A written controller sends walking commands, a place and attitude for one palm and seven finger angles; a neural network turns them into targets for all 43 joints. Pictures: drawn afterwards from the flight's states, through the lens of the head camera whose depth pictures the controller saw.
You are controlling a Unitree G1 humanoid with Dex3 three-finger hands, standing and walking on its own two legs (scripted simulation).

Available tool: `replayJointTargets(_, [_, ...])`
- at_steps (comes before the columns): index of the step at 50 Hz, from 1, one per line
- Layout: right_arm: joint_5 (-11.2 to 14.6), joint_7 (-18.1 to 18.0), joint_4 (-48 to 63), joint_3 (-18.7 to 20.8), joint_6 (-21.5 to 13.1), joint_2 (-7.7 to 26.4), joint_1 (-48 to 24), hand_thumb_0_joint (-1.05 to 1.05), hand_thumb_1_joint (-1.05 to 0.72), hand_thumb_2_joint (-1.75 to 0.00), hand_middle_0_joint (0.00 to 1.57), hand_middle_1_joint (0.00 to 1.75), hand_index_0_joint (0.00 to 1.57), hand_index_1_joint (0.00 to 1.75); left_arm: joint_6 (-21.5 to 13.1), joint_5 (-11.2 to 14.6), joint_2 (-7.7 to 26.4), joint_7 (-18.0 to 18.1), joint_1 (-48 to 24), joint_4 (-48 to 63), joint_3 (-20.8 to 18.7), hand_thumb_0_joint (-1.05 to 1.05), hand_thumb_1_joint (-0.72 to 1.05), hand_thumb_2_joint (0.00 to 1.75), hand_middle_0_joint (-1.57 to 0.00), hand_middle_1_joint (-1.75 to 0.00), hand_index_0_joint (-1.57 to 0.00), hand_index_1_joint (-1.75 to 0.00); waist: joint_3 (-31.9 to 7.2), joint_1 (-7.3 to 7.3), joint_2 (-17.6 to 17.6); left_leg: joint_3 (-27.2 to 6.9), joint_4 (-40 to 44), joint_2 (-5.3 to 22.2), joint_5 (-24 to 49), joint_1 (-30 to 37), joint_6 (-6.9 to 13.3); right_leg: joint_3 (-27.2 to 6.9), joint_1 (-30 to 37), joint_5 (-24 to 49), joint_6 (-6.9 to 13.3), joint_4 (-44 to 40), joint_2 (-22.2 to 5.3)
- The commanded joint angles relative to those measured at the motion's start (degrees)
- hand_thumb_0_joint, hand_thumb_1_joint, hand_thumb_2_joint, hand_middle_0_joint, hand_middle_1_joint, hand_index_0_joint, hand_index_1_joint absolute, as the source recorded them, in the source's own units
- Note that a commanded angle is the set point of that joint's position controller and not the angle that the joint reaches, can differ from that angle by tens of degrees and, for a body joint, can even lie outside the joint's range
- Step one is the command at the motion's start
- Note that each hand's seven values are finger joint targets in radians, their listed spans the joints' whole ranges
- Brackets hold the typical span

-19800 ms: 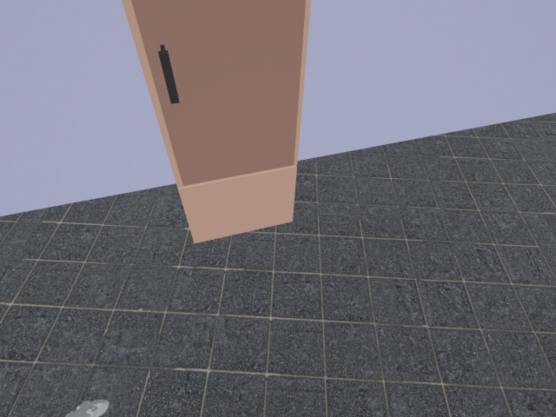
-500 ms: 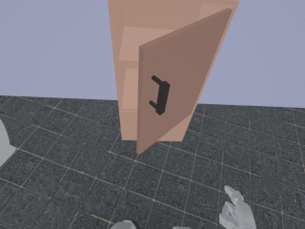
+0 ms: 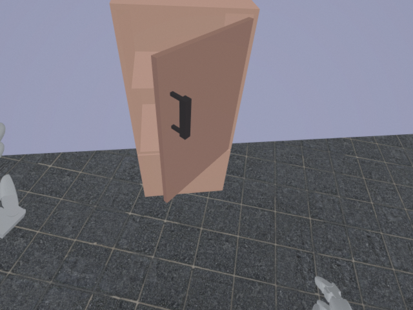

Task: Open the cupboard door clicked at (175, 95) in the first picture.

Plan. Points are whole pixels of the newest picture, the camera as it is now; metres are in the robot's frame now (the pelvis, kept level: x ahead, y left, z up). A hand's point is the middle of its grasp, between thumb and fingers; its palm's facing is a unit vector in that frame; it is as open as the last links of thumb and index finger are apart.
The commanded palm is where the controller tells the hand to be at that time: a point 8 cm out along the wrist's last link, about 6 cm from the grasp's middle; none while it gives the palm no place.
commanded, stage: stop stepping back and stand still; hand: left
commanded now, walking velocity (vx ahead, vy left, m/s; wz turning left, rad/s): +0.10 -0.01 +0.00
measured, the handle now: (179, 115) +0.59 +0.11 +0.05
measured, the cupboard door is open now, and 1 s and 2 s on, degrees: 42 42 42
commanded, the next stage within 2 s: let the arm hang, fingers relaxed in 0.52 s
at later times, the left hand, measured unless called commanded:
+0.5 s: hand out of the picture +0.14 +0.27 +0.17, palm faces +0.48 -0.76 -0.44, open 7.5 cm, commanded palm +0.07 +0.31 +0.19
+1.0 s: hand out of the picture -0.09 +0.18 -0.17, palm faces +0.11 -0.98 -0.18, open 7.0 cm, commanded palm none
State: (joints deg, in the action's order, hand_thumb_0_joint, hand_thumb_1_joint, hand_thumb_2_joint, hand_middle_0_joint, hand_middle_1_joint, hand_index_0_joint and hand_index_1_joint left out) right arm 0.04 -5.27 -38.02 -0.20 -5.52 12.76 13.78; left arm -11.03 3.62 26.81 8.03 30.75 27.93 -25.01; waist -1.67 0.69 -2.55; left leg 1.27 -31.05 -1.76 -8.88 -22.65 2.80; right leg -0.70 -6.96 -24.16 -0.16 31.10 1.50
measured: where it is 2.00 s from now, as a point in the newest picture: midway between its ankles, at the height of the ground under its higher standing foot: outside the picture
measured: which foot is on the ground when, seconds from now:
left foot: down 0.00-0.14, up 0.16-0.32, down 0.34-1.00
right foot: down 0.00-1.00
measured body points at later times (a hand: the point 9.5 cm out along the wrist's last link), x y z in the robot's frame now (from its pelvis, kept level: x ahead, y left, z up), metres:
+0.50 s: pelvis -0.06 +0.00 +0.00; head -0.06 +0.01 +0.45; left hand +0.10 +0.31 +0.20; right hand +0.11 -0.22 -0.08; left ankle -0.04 +0.12 -0.73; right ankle -0.07 -0.10 -0.73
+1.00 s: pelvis -0.08 +0.00 +0.01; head -0.05 +0.02 +0.46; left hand -0.10 +0.23 -0.15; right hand -0.02 -0.25 -0.13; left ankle -0.05 +0.12 -0.73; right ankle -0.07 -0.10 -0.73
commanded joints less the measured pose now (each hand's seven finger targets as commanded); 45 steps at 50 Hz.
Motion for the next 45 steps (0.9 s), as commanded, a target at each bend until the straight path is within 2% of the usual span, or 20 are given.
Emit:
replayJointTargets(1, [-1.0, 0.1, 10.6, 2.0, -6.0, 6.6, -6.8, 0.0, -0.9, -0.9, 0.2, 0.3, 0.2, 0.3, -4.1, -0.4, 9.0, 1.2, -1.8, 15.6, -6.8, 0.0, 0.9, 0.9, -0.2, -0.3, -0.2, -0.3, -3.7, -1.23, 16.3, -19.5, 25.1, 12.2, -22.4, 2.3, 1.6, 1.1, -1.2, -5.0, 0.8, 3.4, 1.6])
replayJointTargets(3, [-0.7, 0.4, 11.4, 2.2, -5.8, 6.7, -6.6, 0.0, -0.9, -0.9, 0.2, 0.3, 0.2, 0.3, -3.6, -0.5, 8.2, 1.2, 2.2, 16.0, -6.7, 0.0, 0.9, 0.9, -0.2, -0.3, -0.2, -0.3, -3.5, -1.05, 15.6, -12.8, 23.3, 8.5, -25.4, -2.7, -1.2, 3.6, 4.9, -1.5, 1.6, -4.8, 2.1])
replayJointTargets(5, [-0.8, 0.7, 11.5, 2.6, -4.9, 6.3, -6.8, 0.0, -0.9, -0.9, 0.2, 0.3, 0.2, 0.3, -3.1, -0.5, 10.1, 1.3, 6.7, 13.8, -9.1, 0.0, 0.9, 0.9, -0.2, -0.3, -0.2, -0.3, -4.1, -0.86, 7.5, -5.7, 12.4, 3.1, -20.2, -0.8, -3.7, 1.3, 1.3, -7.0, 3.3, -12.8, -1.3])
replayJointTargets(7, [-0.9, 0.7, 10.1, 3.4, -3.4, 6.0, -5.8, 0.0, -0.9, -0.9, 0.2, 0.3, 0.2, 0.3, -3.0, -0.1, 9.2, 1.5, 5.5, 13.1, -8.2, 0.0, 0.9, 0.9, -0.2, -0.3, -0.2, -0.3, 0.0, -0.49, -6.8, -3.1, -17.0, -0.1, -8.7, 3.7, -4.4, -19.4, -18.1, -17.5, 10.5, -24.5, -16.7])
replayJointTargets(8, [-0.9, 0.6, 8.8, 3.5, -3.0, 6.2, -4.9, 0.0, -0.9, -0.9, 0.2, 0.3, 0.2, 0.3, -2.8, -0.3, 8.5, 1.8, 2.5, 12.2, -7.7, 0.0, 0.9, 0.9, -0.2, -0.3, -0.2, -0.3, 1.8, -0.07, -7.1, -3.6, -25.2, 1.1, -8.7, -2.8, -4.2, -21.9, -17.5, -15.0, 12.4, -24.1, -19.6])
replayJointTargets(11, [-0.7, -0.2, 7.9, 2.6, -4.2, 6.0, -4.8, 0.0, -0.9, -0.9, 0.2, 0.3, 0.2, 0.3, -3.7, -2.0, 7.0, 1.9, -8.5, 6.4, -4.3, 0.0, 0.9, 0.9, -0.2, -0.3, -0.2, -0.3, 5.0, 1.1, -1.7, -2.7, -16.9, 5.0, -11.4, -0.9, -2.5, -13.5, -18.2, -11.2, 8.4, -19.1, -16.0])
replayJointTargets(14, [-0.6, -1.2, 7.4, 2.5, -5.4, 5.9, -5.0, 0.0, -0.9, -0.9, 0.2, 0.3, 0.2, 0.3, -3.9, -2.7, 5.4, 2.4, -11.1, 3.1, -2.1, 0.0, 0.9, 0.9, -0.2, -0.3, -0.2, -0.3, 5.2, 0.19, -1.0, 2.6, -1.9, 2.7, -11.0, 7.7, -0.9, -10.3, -16.5, -10.6, 7.0, -16.2, -12.8])
replayJointTargets(16, [-0.4, -1.3, 8.1, 2.7, -5.9, 6.3, -4.9, 0.0, -0.9, -0.9, 0.2, 0.3, 0.2, 0.3, -4.1, -2.5, 5.7, 2.4, -9.5, 4.7, -2.5, 0.0, 0.9, 0.9, -0.2, -0.3, -0.2, -0.3, 4.4, -0.29, 1.3, -0.1, 5.0, 3.9, -11.1, 10.6, 0.4, -8.2, -13.3, -2.1, 4.7, -11.0, -9.3])
replayJointTargets(18, [-0.1, -0.8, 9.9, 3.1, -6.1, 7.6, -5.5, 0.0, -0.9, -0.9, 0.2, 0.3, 0.2, 0.3, -4.8, -2.0, 7.0, 2.2, -9.2, 10.3, -4.3, 0.0, 0.9, 0.9, -0.2, -0.3, -0.2, -0.3, 1.0, -0.77, 4.2, -5.8, 6.1, 8.4, 3.4, 12.6, 1.5, -3.6, -8.9, 14.2, 2.0, -3.1, -4.5])
replayJointTargets(21, [-0.6, 0.1, 8.9, 2.1, -6.7, 5.7, -4.8, 0.0, -0.9, -0.9, 0.2, 0.3, 0.2, 0.3, -5.2, -2.1, 7.3, 1.6, -6.8, 14.1, -5.3, 0.0, 0.9, 0.9, -0.2, -0.3, -0.2, -0.3, -1.2, -0.19, 14.4, -15.5, 12.1, 14.7, 8.3, 14.0, 4.3, 3.6, -12.1, 3.7, -0.7, 7.4, -0.8])
replayJointTargets(23, [-0.8, 0.7, 8.7, 2.2, -7.4, 5.9, -4.9, 0.0, -0.9, -0.9, 0.2, 0.3, 0.2, 0.3, -4.9, -2.2, 6.4, 1.7, -5.0, 13.7, -5.1, 0.0, 0.9, 0.9, -0.2, -0.3, -0.2, -0.3, -1.0, -0.52, 13.3, -12.7, 11.2, 15.1, 11.1, 12.4, 4.6, 3.2, -9.9, 1.1, -0.5, 5.1, -1.3])
replayJointTargets(26, [-0.4, 1.2, 9.4, 1.9, -7.1, 6.0, -5.1, 0.0, -0.9, -0.9, 0.2, 0.3, 0.2, 0.3, -4.5, -1.9, 6.3, 1.8, 0.1, 11.0, -6.2, 0.0, 0.9, 0.9, -0.2, -0.3, -0.2, -0.3, -2.5, -0.77, 11.4, -5.5, 6.6, 10.4, 8.1, 6.6, 1.0, 1.9, -0.7, 14.5, 0.2, -4.7, -2.0])
replayJointTargets(28, [0.0, 1.8, 9.7, 2.4, -6.1, 5.7, -4.7, 0.0, -0.9, -0.9, 0.2, 0.3, 0.2, 0.3, -4.4, -1.1, 5.8, 1.6, 2.4, 8.6, -6.6, 0.0, 0.9, 0.9, -0.2, -0.3, -0.2, -0.3, -2.9, -0.18, 1.5, -1.9, 0.6, 5.6, 2.2, 4.9, -1.7, -6.4, -0.6, 22.0, 2.7, -8.4, -6.3])
replayJointTargets(30, [0.1, 1.9, 9.7, 2.5, -5.1, 5.1, -4.6, 0.0, -0.9, -0.9, 0.2, 0.3, 0.2, 0.3, -4.3, -0.5, 6.1, 1.6, 2.5, 8.3, -6.7, 0.0, 0.9, 0.9, -0.2, -0.3, -0.2, -0.3, -3.4, 0.35, -1.4, -0.3, -3.9, 3.1, -2.1, 6.2, -2.7, -11.4, -3.2, 25.5, 5.3, -11.5, -11.2])
replayJointTargets(31, [-0.6, 6.4, -3.8, 5.3, -5.3, 13.6, -7.7, 0.0, -0.9, -0.9, 0.2, 0.3, 0.2, 0.3, 5.8, -7.2, -1.4, -6.4, -6.0, -33.8, 17.4, 0.0, 0.9, 0.9, -0.2, -0.3, -0.2, -0.3, -1.0, 2.09, -0.1, -2.0, -12.5, 6.4, 1.6, 1.6, -2.2, -6.7, -8.8, 39.2, 6.3, -1.6, -16.3])
replayJointTargets(33, [-0.6, 5.8, -3.5, 4.2, 0.0, 8.5, -1.8, 0.0, -0.9, -0.9, 0.2, 0.3, 0.2, 0.3, 10.3, -5.8, -6.1, -7.9, -8.1, -37.0, 18.5, 0.0, 0.9, 0.9, -0.2, -0.3, -0.2, -0.3, -3.3, 1.47, 0.9, -3.2, -5.7, 5.8, 1.3, 7.2, -1.7, -2.6, -14.2, 23.8, 5.0, -0.3, -11.6])
replayJointTargets(35, [-1.4, 5.5, -2.8, 3.2, 2.1, 9.9, -4.0, 0.0, -0.9, -0.9, 0.2, 0.3, 0.2, 0.3, 10.8, -5.9, -6.0, -8.3, -11.3, -42.8, 19.5, 0.0, 0.9, 0.9, -0.2, -0.3, -0.2, -0.3, 0.8, -0.29, -6.4, -8.7, -0.6, 8.6, 3.4, 2.6, 1.2, 0.3, -13.9, 10.4, 2.2, 0.2, -6.6])
replayJointTargets(38, [-2.0, 5.2, -5.1, 2.7, 3.1, 11.3, -5.9, 0.0, -0.9, -0.9, 0.2, 0.3, 0.2, 0.3, 10.5, -5.7, -4.2, -8.0, -15.6, -54.0, 19.9, 0.0, 0.9, 0.9, -0.2, -0.3, -0.2, -0.3, 0.2, -0.8, -8.8, -8.9, 1.8, 7.4, 8.2, 2.4, 1.1, -1.0, -7.3, 15.3, 2.5, -2.0, -7.1])
replayJointTargets(43, [-1.9, 4.8, -12.5, 0.9, 4.9, 6.8, -4.7, 0.0, -0.9, -0.9, 0.2, 0.3, 0.2, 0.3, 10.8, -4.6, -6.0, -7.0, -16.7, -72.6, 22.5, 0.0, 0.9, 0.9, -0.2, -0.3, -0.2, -0.3, -0.5, -0.55, 6.7, -6.1, 6.4, 6.2, 5.9, 8.6, -0.8, -2.7, -4.4, 15.0, 2.7, -6.6, -7.9])
replayJointTargets(45, [-1.5, 4.4, -14.9, 0.6, 5.2, 6.1, -3.7, 0.0, -0.9, -0.9, 0.2, 0.3, 0.2, 0.3, 10.7, -4.5, -6.3, -6.9, -15.7, -78.0, 22.8, 0.0, 0.9, 0.9, -0.2, -0.3, -0.2, -0.3, 0.1, -0.65, 7.3, -6.1, 7.8, 6.5, 3.2, 8.9, -1.0, -2.3, -3.0, 12.7, 2.6, -9.1, -7.5])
